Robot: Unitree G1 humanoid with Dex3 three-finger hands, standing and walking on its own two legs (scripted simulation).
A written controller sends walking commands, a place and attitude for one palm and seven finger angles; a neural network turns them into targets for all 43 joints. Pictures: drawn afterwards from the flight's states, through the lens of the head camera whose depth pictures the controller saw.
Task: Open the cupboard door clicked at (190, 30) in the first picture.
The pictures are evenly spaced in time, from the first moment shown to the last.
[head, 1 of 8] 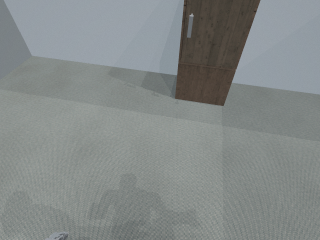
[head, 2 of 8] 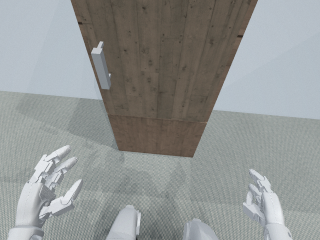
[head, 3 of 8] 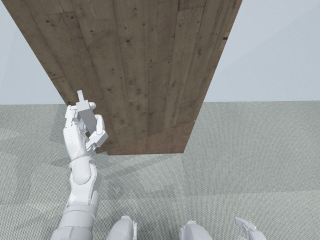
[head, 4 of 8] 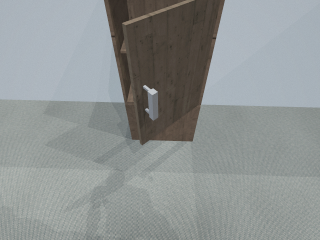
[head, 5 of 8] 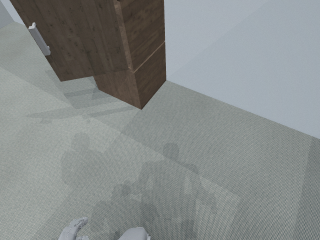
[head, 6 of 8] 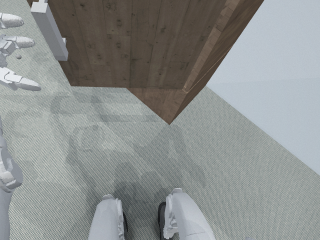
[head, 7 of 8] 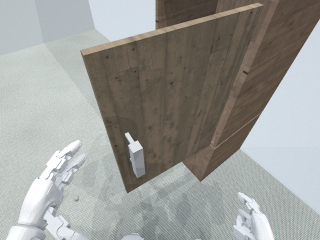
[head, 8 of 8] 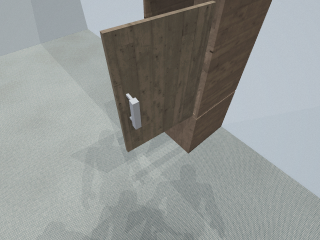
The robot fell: no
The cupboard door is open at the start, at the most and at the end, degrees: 0 86 84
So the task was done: yes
